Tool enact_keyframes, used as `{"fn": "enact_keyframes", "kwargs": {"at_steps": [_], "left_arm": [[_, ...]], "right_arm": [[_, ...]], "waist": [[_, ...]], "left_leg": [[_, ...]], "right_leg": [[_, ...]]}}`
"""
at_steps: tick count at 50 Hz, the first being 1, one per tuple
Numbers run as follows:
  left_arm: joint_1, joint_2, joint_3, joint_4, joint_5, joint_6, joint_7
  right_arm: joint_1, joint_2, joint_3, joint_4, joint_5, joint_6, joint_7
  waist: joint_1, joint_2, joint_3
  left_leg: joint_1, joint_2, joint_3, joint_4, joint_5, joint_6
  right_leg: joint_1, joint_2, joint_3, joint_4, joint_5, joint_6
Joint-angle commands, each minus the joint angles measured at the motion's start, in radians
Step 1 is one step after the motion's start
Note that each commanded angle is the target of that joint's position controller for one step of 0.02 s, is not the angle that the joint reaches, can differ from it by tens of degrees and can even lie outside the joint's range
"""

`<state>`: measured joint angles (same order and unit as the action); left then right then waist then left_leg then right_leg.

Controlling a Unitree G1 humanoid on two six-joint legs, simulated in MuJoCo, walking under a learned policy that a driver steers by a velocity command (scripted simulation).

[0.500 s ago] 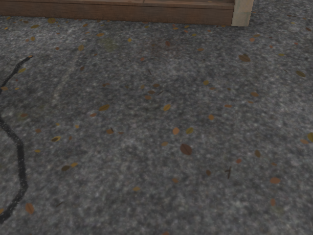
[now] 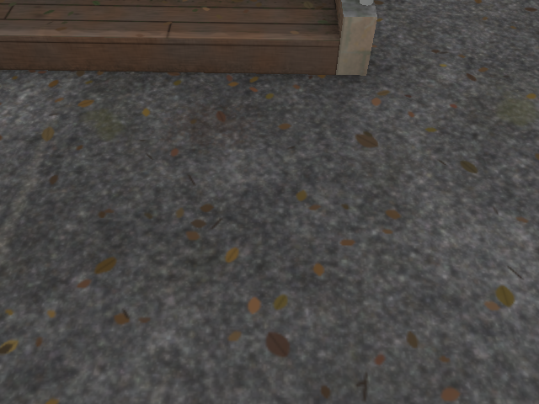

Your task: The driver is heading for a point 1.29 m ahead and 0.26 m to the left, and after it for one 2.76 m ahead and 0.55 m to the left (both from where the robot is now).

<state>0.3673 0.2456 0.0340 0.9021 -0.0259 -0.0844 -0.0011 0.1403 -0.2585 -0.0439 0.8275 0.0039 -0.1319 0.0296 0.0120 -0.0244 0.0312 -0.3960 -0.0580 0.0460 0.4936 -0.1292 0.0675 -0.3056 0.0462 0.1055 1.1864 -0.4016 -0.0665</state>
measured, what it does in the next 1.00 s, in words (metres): walks ahead, turning left: right foot, then left foot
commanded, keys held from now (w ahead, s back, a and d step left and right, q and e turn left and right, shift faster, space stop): w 0.24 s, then w+q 0.76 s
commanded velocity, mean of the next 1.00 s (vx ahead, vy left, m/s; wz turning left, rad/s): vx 0.50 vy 0.00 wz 0.29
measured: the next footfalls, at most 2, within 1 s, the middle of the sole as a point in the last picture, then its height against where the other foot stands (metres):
right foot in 0.42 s outside the picture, level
left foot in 0.96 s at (224, 339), level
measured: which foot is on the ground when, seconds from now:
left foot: down 0.00-0.42, up 0.44-0.94, down 0.96-1.00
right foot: up 0.00-0.40, down 0.42-0.98, up 1.00-1.00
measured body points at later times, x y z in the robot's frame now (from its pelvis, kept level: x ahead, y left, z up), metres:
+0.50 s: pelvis +0.28 -0.06 +0.00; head +0.31 -0.07 +0.45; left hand +0.45 +0.20 -0.08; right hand +0.30 -0.33 -0.14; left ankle +0.13 +0.08 -0.65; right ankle +0.36 -0.16 -0.73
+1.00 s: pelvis +0.52 +0.03 -0.02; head +0.56 +0.05 +0.43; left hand +0.44 +0.30 -0.15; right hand +0.81 -0.13 -0.10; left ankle +0.59 +0.13 -0.73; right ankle +0.38 -0.16 -0.68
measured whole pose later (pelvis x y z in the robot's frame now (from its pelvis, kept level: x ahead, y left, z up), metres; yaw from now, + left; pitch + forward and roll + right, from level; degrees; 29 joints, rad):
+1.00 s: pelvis +0.52 +0.03 -0.02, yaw +22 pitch +2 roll -1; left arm 0.31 0.28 0.07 0.90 -0.01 -0.06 0.02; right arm 0.08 -0.27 -0.07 0.67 0.02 -0.04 0.05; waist 0.04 0.01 0.05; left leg -0.52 -0.01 0.07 0.67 -0.18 0.11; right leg -0.07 -0.11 -0.19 0.84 -0.50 0.03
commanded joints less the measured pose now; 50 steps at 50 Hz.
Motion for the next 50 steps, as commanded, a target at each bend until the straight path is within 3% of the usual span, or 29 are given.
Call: {"fn": "enact_keyframes", "kwargs": {"at_steps": [1, 4, 7, 10, 13, 15, 18, 19, 20, 21, 22, 23, 24, 25, 26, 28, 30, 33, 37, 42, 43, 45, 46, 47, 48, 49, 50], "left_arm": [[-0.053, 0.116, 0.03, -0.1, 0.013, -0.024, 0.006], [-0.019, 0.06, 0.02, -0.094, 0.016, -0.002, 0.01], [-0.135, 0.059, 0.016, -0.14, 0.028, -0.003, 0.015], [-0.247, 0.041, 0.008, -0.17, 0.024, -0.013, 0.008], [-0.35, 0.042, 0.004, -0.199, 0.014, -0.018, -0.005], [-0.4, 0.054, 0.006, -0.226, 0.008, -0.025, -0.016], [-0.365, 0.101, 0.022, -0.231, 0.009, -0.042, -0.028], [-0.293, 0.123, 0.035, -0.213, 0.011, -0.047, -0.025], [-0.144, 0.172, 0.06, -0.171, 0.015, -0.049, -0.017], [0.049, 0.254, 0.082, -0.145, 0.031, -0.048, -0.005], [0.1, 0.317, 0.095, -0.121, 0.041, -0.035, -0.011], [0.087, 0.203, 0.071, -0.131, 0.037, -0.035, -0.011], [0.011, 0.151, 0.054, -0.143, 0.028, -0.038, -0.009], [-0.067, 0.126, 0.043, -0.149, 0.028, -0.039, -0.012], [-0.118, 0.099, 0.037, -0.147, 0.029, -0.039, -0.015], [-0.156, 0.084, 0.036, -0.134, 0.037, -0.047, -0.017], [-0.153, 0.101, 0.045, -0.115, 0.038, -0.055, -0.013], [-0.129, 0.125, 0.056, -0.088, 0.041, -0.051, 0.0], [-0.111, 0.158, 0.064, -0.071, 0.037, -0.038, 0.013], [-0.04, 0.19, 0.075, -0.038, 0.017, -0.008, 0.018], [-0.038, 0.197, 0.077, -0.035, 0.012, 0.0, 0.018], [-0.059, 0.226, 0.084, -0.04, 0.006, 0.012, 0.021], [-0.069, 0.241, 0.088, -0.045, 0.003, 0.019, 0.025], [-0.089, 0.249, 0.089, -0.049, -0.001, 0.028, 0.027], [-0.089, 0.234, 0.082, -0.058, 0.003, 0.027, 0.031], [-0.022, 0.109, 0.045, -0.104, 0.045, 0.009, 0.022], [-0.035, 0.092, 0.026, -0.139, 0.026, -0.038, 0.007]], "right_arm": [[0.061, -0.077, -0.012, -0.026, -0.012, -0.004, 0.003], [0.098, -0.09, -0.014, 0.005, -0.006, -0.007, 0.005], [0.146, -0.131, -0.024, 0.026, -0.001, 0.0, -0.009], [0.193, -0.14, -0.023, 0.042, 0.009, 0.014, -0.02], [0.261, -0.152, -0.023, 0.068, 0.019, 0.024, -0.021], [0.29, -0.148, -0.022, 0.082, 0.023, 0.036, -0.023], [0.269, -0.175, -0.033, 0.079, 0.023, 0.053, -0.033], [0.245, -0.18, -0.034, 0.072, 0.022, 0.058, -0.034], [0.236, -0.156, -0.024, 0.063, 0.013, 0.059, -0.033], [0.225, -0.092, -0.001, 0.026, -0.009, 0.056, -0.032], [0.375, 0.031, 0.032, 0.018, 0.015, 0.036, -0.028], [0.348, -0.09, 0.004, 0.038, 0.042, 0.026, -0.03], [0.256, -0.147, -0.015, 0.014, 0.052, 0.026, -0.032], [0.209, -0.135, -0.018, 0.006, 0.041, 0.032, -0.037], [0.186, -0.122, -0.024, 0.0, 0.028, 0.041, -0.04], [0.208, -0.079, -0.026, -0.005, 0.03, 0.067, -0.034], [0.196, -0.056, -0.027, -0.022, 0.029, 0.086, -0.031], [0.135, -0.05, -0.031, -0.058, 0.021, 0.095, -0.028], [0.011, -0.037, -0.024, -0.105, 0.017, 0.087, -0.003], [-0.139, -0.032, -0.017, -0.187, 0.019, 0.086, 0.027], [-0.149, -0.037, -0.019, -0.201, 0.02, 0.087, 0.032], [-0.122, -0.062, -0.032, -0.217, 0.02, 0.091, 0.037], [-0.062, -0.086, -0.046, -0.21, 0.02, 0.094, 0.036], [0.067, -0.125, -0.07, -0.181, 0.024, 0.095, 0.032], [0.239, -0.195, -0.109, -0.134, 0.023, 0.1, 0.015], [0.291, -0.318, -0.136, -0.12, 0.026, 0.104, -0.006], [0.29, -0.313, -0.12, -0.159, 0.016, 0.085, 0.001]], "waist": [[-0.012, 0.034, -0.06], [0.012, 0.078, -0.04], [-0.014, 0.063, -0.008], [-0.052, 0.069, 0.003], [-0.094, 0.077, 0.023], [-0.098, 0.082, 0.04], [-0.048, 0.105, 0.019], [0.001, 0.11, -0.018], [0.069, 0.092, -0.117], [0.14, -0.021, -0.288], [0.072, -0.314, -0.413], [0.099, -0.211, -0.37], [0.091, -0.138, -0.23], [0.06, -0.066, -0.164], [0.034, -0.059, -0.105], [-0.008, -0.084, -0.065], [-0.024, -0.059, -0.037], [-0.019, -0.032, -0.008], [0.019, -0.021, 0.025], [0.068, -0.014, 0.073], [0.064, -0.019, 0.072], [0.026, -0.053, 0.029], [-0.014, -0.074, -0.018], [-0.092, -0.069, -0.086], [-0.174, -0.026, -0.176], [-0.113, 0.231, -0.244], [-0.094, 0.237, -0.417]], "left_leg": [[0.276, 0.302, -0.406, -0.308, -0.024, 0.178], [0.19, 0.261, -0.28, -0.365, 0.096, 0.195], [0.205, 0.254, -0.215, -0.388, 0.173, 0.194], [0.226, 0.218, -0.143, -0.381, 0.188, 0.153], [0.256, 0.229, -0.143, -0.359, 0.144, 0.141], [0.314, 0.259, -0.183, -0.323, 0.128, 0.138], [0.371, 0.298, -0.24, -0.239, 0.163, 0.112], [0.361, 0.278, -0.231, -0.161, 0.257, 0.096], [0.304, 0.218, -0.193, 0.013, 0.327, 0.067], [0.111, 0.135, -0.131, 0.337, 0.104, 0.024], [-0.258, -0.003, -0.089, 0.656, -0.426, -0.027], [-0.357, 0.05, -0.196, 0.793, -0.435, -0.025], [-0.397, 0.093, -0.186, 0.813, -0.338, -0.017], [-0.356, 0.137, -0.166, 0.783, -0.25, -0.024], [-0.324, 0.161, -0.165, 0.733, -0.195, -0.029], [-0.244, 0.189, -0.156, 0.693, -0.134, -0.034], [-0.262, 0.195, -0.155, 0.67, -0.091, -0.04], [-0.332, 0.193, -0.167, 0.562, 0.019, -0.051], [-0.316, 0.182, -0.106, 0.341, 0.177, -0.045], [-0.352, 0.166, -0.029, 0.198, 0.113, -0.01], [-0.342, 0.156, -0.01, 0.183, 0.07, 0.002], [-0.235, 0.1, 0.048, 0.168, -0.027, 0.038], [-0.14, 0.058, 0.078, 0.169, -0.076, 0.06], [0.034, 0.008, 0.1, 0.122, -0.062, 0.09], [0.322, -0.006, 0.046, 0.065, -0.008, 0.132], [0.668, 0.255, -0.402, 0.039, -0.021, 0.258], [0.811, 0.409, -0.895, -0.159, -0.195, 0.397]], "right_leg": [[-0.325, -0.156, 0.017, 0.048, 0.117, -0.003], [-0.295, -0.181, -0.022, -0.051, 0.153, 0.023], [-0.373, -0.194, -0.045, -0.224, 0.288, 0.053], [-0.342, -0.167, -0.076, -0.445, 0.453, 0.057], [-0.295, -0.132, -0.099, -0.569, 0.501, 0.062], [-0.303, -0.119, -0.085, -0.627, 0.463, 0.053], [-0.21, -0.095, -0.075, -0.698, 0.363, 0.028], [-0.097, -0.075, -0.094, -0.726, 0.341, 0.013], [0.12, -0.084, -0.089, -0.727, 0.344, -0.017], [0.423, -0.28, 0.103, -0.699, 0.345, -0.083], [0.721, -0.494, 0.529, -0.802, 0.187, -0.225], [0.663, -0.474, 0.585, -0.865, 0.068, -0.209], [0.534, -0.444, 0.416, -0.876, 0.106, -0.161], [0.399, -0.4, 0.294, -0.905, 0.195, -0.136], [0.298, -0.36, 0.202, -0.943, 0.253, -0.123], [0.189, -0.319, 0.074, -1.008, 0.323, -0.112], [0.16, -0.316, -0.012, -1.036, 0.42, -0.122], [0.183, -0.318, -0.102, -1.054, 0.48, -0.127], [0.215, -0.304, -0.212, -1.062, 0.476, -0.103], [0.361, -0.348, -0.272, -1.012, 0.515, -0.085], [0.387, -0.355, -0.284, -0.985, 0.567, -0.076], [0.409, -0.354, -0.317, -0.877, 0.86, -0.055], [0.41, -0.348, -0.331, -0.775, 1.028, -0.044], [0.372, -0.323, -0.354, -0.596, 1.116, -0.025], [0.21, -0.28, -0.363, -0.342, 0.984, 0.017], [-0.216, -0.151, -0.345, 0.033, 0.18, 0.076], [-0.431, -0.013, -0.088, 0.231, -0.215, 0.086]]}}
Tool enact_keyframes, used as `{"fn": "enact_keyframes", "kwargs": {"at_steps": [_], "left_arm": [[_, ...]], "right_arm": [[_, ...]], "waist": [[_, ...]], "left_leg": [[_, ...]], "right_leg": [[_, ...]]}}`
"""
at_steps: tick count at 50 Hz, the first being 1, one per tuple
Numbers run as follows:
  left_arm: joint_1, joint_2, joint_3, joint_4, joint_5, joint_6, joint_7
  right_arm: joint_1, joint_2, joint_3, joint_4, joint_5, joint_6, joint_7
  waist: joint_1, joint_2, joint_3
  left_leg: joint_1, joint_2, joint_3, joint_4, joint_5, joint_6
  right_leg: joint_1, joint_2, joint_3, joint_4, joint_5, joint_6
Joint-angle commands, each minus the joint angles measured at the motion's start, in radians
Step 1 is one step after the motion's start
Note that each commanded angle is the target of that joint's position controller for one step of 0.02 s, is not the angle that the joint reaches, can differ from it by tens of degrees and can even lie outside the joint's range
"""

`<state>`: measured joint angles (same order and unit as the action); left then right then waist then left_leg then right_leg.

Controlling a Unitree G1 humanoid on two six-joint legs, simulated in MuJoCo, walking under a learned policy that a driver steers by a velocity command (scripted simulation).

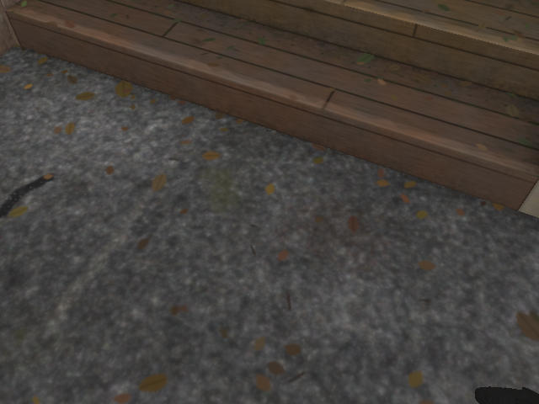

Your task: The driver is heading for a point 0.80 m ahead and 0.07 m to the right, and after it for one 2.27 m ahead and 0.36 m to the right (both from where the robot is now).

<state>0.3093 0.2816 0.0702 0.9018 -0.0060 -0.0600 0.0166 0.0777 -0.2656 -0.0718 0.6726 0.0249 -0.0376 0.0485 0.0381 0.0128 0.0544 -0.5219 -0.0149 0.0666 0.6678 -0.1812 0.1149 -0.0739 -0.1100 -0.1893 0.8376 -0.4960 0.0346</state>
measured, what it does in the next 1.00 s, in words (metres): walks ahead: right foot, then left foot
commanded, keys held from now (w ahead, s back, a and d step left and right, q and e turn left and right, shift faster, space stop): w+q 0.06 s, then w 0.16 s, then w+e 0.18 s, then e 0.48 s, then no key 0.12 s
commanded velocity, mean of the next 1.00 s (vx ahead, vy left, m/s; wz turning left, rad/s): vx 0.31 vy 0.00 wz -0.14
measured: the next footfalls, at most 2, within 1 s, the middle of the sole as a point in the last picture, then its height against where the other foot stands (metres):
right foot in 0.50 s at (334, 388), level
left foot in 1.00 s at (248, 357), level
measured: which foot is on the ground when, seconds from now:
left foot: down 0.00-0.50, up 0.52-0.98, down 1.00-1.00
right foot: up 0.00-0.48, down 0.50-1.00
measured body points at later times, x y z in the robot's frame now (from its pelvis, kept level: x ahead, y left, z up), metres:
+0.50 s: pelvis +0.28 -0.02 +0.01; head +0.31 -0.01 +0.46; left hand +0.47 +0.23 -0.08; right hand +0.34 -0.30 -0.11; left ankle +0.11 +0.07 -0.71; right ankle +0.44 -0.11 -0.71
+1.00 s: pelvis +0.43 -0.01 +0.02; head +0.46 -0.02 +0.47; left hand +0.64 +0.24 -0.08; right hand +0.53 -0.31 -0.07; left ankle +0.51 +0.11 -0.71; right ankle +0.44 -0.11 -0.71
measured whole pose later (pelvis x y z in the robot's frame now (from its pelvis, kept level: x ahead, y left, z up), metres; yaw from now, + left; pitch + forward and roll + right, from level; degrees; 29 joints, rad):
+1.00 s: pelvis +0.43 -0.01 +0.02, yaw -13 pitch +3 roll +0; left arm 0.18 0.31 0.07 0.67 -0.01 0.04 0.03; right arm 0.17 -0.28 -0.05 0.69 0.00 -0.03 -0.03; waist 0.01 -0.01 0.00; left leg -0.39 -0.02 -0.10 0.55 -0.19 -0.06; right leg -0.36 0.15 0.20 0.55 -0.22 -0.05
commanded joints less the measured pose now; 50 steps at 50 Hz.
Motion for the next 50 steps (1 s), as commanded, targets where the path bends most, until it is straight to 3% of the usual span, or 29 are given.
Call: {"fn": "enact_keyframes", "kwargs": {"at_steps": [1, 2, 3, 4, 5, 7, 11, 15, 19, 21, 23, 24, 25, 26, 27, 28, 29, 30, 31, 32, 34, 37, 41, 44, 47, 49, 50], "left_arm": [[-0.119, 0.133, 0.011, -0.17, -0.036, -0.088, -0.021], [-0.145, 0.125, 0.007, -0.184, -0.04, -0.099, -0.021], [-0.134, 0.121, 0.009, -0.166, -0.015, -0.098, -0.011], [-0.102, 0.132, 0.018, -0.152, -0.001, -0.086, -0.008], [-0.077, 0.13, 0.021, -0.145, 0.002, -0.069, -0.012], [-0.065, 0.1, 0.017, -0.143, 0.013, -0.046, -0.012], [-0.19, 0.065, 0.003, -0.182, 0.017, -0.037, -0.01], [-0.287, 0.047, -0.01, -0.197, -0.004, -0.044, -0.03], [-0.359, 0.057, -0.014, -0.233, -0.015, -0.049, -0.055], [-0.361, 0.057, -0.015, -0.246, -0.012, -0.054, -0.072], [-0.283, 0.081, -0.004, -0.234, 0.0, -0.057, -0.083], [-0.19, 0.116, 0.013, -0.213, 0.005, -0.058, -0.083], [-0.067, 0.153, 0.033, -0.185, 0.009, -0.058, -0.077], [0.048, 0.232, 0.049, -0.181, 0.02, -0.053, -0.064], [0.024, 0.283, 0.047, -0.201, 0.029, -0.053, -0.065], [0.049, 0.199, 0.038, -0.209, 0.008, -0.038, -0.059], [-0.019, 0.169, 0.028, -0.232, 0.001, -0.026, -0.052], [-0.073, 0.15, 0.023, -0.243, -0.008, -0.012, -0.046], [-0.107, 0.142, 0.019, -0.257, -0.006, -0.001, -0.04], [-0.12, 0.147, 0.019, -0.263, 0.006, 0.005, -0.037], [-0.148, 0.156, 0.024, -0.272, 0.014, 0.01, -0.034], [-0.137, 0.184, 0.035, -0.274, 0.007, 0.023, -0.017], [-0.144, 0.184, 0.036, -0.287, -0.01, 0.058, 0.008], [-0.128, 0.189, 0.04, -0.286, -0.008, 0.078, 0.024], [-0.122, 0.172, 0.034, -0.29, 0.0, 0.088, 0.025], [-0.141, 0.149, 0.023, -0.293, -0.008, 0.093, 0.022], [-0.12, 0.123, 0.013, -0.294, -0.006, 0.092, 0.018]], "right_arm": [[0.346, -0.224, -0.068, 0.005, -0.013, -0.022, -0.009], [0.294, -0.188, -0.058, 0.005, -0.01, -0.03, -0.009], [0.213, -0.153, -0.047, -0.011, -0.006, -0.032, -0.01], [0.156, -0.115, -0.033, -0.027, -0.013, -0.033, -0.014], [0.135, -0.101, -0.028, -0.038, -0.021, -0.034, -0.017], [0.149, -0.112, -0.029, -0.026, -0.019, -0.044, -0.024], [0.225, -0.131, -0.03, 0.015, -0.016, -0.046, -0.046], [0.26, -0.142, -0.026, 0.043, -0.018, -0.049, -0.051], [0.3, -0.151, -0.028, 0.088, -0.022, -0.047, -0.051], [0.287, -0.154, -0.029, 0.099, -0.023, -0.037, -0.056], [0.246, -0.171, -0.031, 0.089, -0.027, -0.026, -0.068], [0.221, -0.183, -0.033, 0.078, -0.027, -0.018, -0.075], [0.199, -0.181, -0.029, 0.066, -0.025, -0.012, -0.082], [0.219, -0.144, -0.012, 0.034, -0.048, -0.016, -0.088], [0.396, -0.029, 0.024, 0.026, -0.06, -0.036, -0.068], [0.354, -0.139, 0.01, 0.049, -0.045, -0.047, -0.055], [0.245, -0.158, 0.004, 0.01, -0.014, -0.049, -0.051], [0.184, -0.159, 0.005, -0.002, -0.02, -0.043, -0.059], [0.15, -0.164, -0.001, -0.013, -0.033, -0.031, -0.068], [0.165, -0.158, -0.004, -0.023, -0.035, -0.014, -0.073], [0.213, -0.12, 0.002, -0.018, -0.037, 0.007, -0.085], [0.203, -0.107, 0.005, -0.018, -0.046, 0.018, -0.101], [0.117, -0.104, 0.002, -0.04, -0.038, 0.031, -0.105], [0.053, -0.1, 0.003, -0.067, -0.03, 0.018, -0.096], [0.059, -0.108, 0.0, -0.063, -0.027, -0.005, -0.081], [0.102, -0.098, -0.002, -0.051, -0.026, -0.02, -0.071], [0.111, -0.12, -0.008, -0.047, -0.034, -0.023, -0.069]], "waist": [[-0.168, 0.084, -0.345], [-0.132, 0.06, -0.23], [-0.08, -0.011, -0.166], [-0.038, 0.002, -0.138], [-0.017, 0.02, -0.132], [-0.007, 0.018, -0.125], [-0.051, 0.04, -0.075], [-0.105, 0.066, -0.038], [-0.134, 0.052, 0.013], [-0.121, 0.046, 0.023], [-0.078, 0.074, -0.043], [-0.029, 0.086, -0.11], [0.038, 0.06, -0.177], [0.064, -0.072, -0.301], [-0.05, -0.312, -0.452], [0.03, -0.158, -0.535], [0.032, -0.121, -0.392], [0.014, -0.012, -0.28], [-0.008, 0.016, -0.205], [-0.045, -0.012, -0.178], [-0.078, -0.071, -0.164], [-0.075, -0.084, -0.211], [-0.047, -0.108, -0.208], [-0.023, -0.148, -0.168], [-0.013, -0.168, -0.183], [-0.047, -0.162, -0.189], [-0.044, -0.148, -0.184]], "left_leg": [[0.889, 0.341, -0.812, -0.387, -0.109, 0.277], [0.749, 0.304, -0.661, -0.38, -0.029, 0.237], [0.593, 0.256, -0.542, -0.38, 0.067, 0.201], [0.477, 0.225, -0.455, -0.395, 0.161, 0.179], [0.409, 0.204, -0.417, -0.419, 0.207, 0.171], [0.344, 0.185, -0.346, -0.445, 0.323, 0.178], [0.347, 0.15, -0.252, -0.47, 0.37, 0.142], [0.397, 0.158, -0.2, -0.493, 0.228, 0.099], [0.543, 0.229, -0.192, -0.474, 0.236, 0.093], [0.601, 0.247, -0.163, -0.42, 0.374, 0.073], [0.606, 0.229, -0.118, -0.302, 0.703, 0.036], [0.603, 0.2, -0.095, -0.18, 0.863, 0.011], [0.545, 0.149, -0.054, 0.016, 0.879, -0.028], [0.323, 0.084, -0.02, 0.344, 0.504, -0.086], [-0.075, -0.109, -0.086, 0.71, -0.476, -0.159], [-0.109, -0.057, -0.22, 0.78, -0.445, -0.149], [-0.168, -0.011, -0.206, 0.757, -0.379, -0.143], [-0.17, 0.027, -0.176, 0.696, -0.32, -0.146], [-0.144, 0.045, -0.166, 0.641, -0.287, -0.154], [-0.077, 0.058, -0.17, 0.59, -0.266, -0.155], [-0.019, 0.049, -0.149, 0.488, -0.25, -0.172], [-0.014, 0.028, -0.146, 0.369, -0.171, -0.202], [-0.025, 0.013, -0.171, 0.234, -0.064, -0.214], [-0.015, -0.005, -0.189, 0.106, -0.074, -0.211], [0.059, -0.01, -0.173, -0.011, -0.104, -0.195], [0.194, -0.008, -0.145, -0.211, 0.013, -0.165], [0.287, 0.043, -0.173, -0.283, 0.133, -0.134]], "right_leg": [[-0.767, 0.09, 0.284, 0.601, -0.035, -0.04], [-0.774, 0.049, 0.272, 0.525, 0.061, -0.06], [-0.705, 0.007, 0.272, 0.441, 0.13, -0.058], [-0.624, -0.025, 0.271, 0.373, 0.174, -0.051], [-0.564, -0.039, 0.27, 0.342, 0.202, -0.043], [-0.532, -0.035, 0.246, 0.279, 0.25, -0.016], [-0.591, -0.019, 0.228, 0.043, 0.46, 0.012], [-0.574, 0.007, 0.203, -0.183, 0.657, -0.013], [-0.655, 0.022, 0.206, -0.259, 0.607, -0.058], [-0.663, 0.039, 0.202, -0.291, 0.525, -0.088], [-0.519, 0.102, 0.158, -0.301, 0.465, -0.115], [-0.395, 0.148, 0.124, -0.308, 0.466, -0.13], [-0.221, 0.172, 0.12, -0.366, 0.569, -0.154], [0.071, -0.017, 0.36, -0.331, 0.9, -0.228], [0.436, -0.288, 0.823, -0.324, 1.165, -0.453], [0.437, -0.244, 0.83, -0.371, 1.018, -0.427], [0.318, -0.202, 0.697, -0.392, 0.943, -0.385], [0.16, -0.158, 0.612, -0.425, 0.897, -0.347], [0.016, -0.133, 0.577, -0.459, 0.876, -0.338], [-0.094, -0.104, 0.554, -0.494, 0.846, -0.331], [-0.2, -0.064, 0.502, -0.517, 0.871, -0.327], [-0.211, -0.044, 0.482, -0.494, 0.898, -0.316], [-0.214, -0.004, 0.534, -0.496, 0.519, -0.258], [-0.198, 0.002, 0.606, -0.495, 0.34, -0.248], [-0.147, -0.018, 0.631, -0.428, 0.473, -0.243], [-0.152, 0.005, 0.63, -0.371, 0.552, -0.214], [-0.189, 0.039, 0.616, -0.341, 0.494, -0.177]]}}
Keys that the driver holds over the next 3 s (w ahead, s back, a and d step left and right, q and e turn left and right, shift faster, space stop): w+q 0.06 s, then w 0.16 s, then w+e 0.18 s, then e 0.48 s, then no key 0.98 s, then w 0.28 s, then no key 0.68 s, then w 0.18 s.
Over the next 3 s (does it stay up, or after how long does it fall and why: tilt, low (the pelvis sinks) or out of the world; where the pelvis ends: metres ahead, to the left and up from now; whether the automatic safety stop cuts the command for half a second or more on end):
stays up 0.68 -0.06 0.02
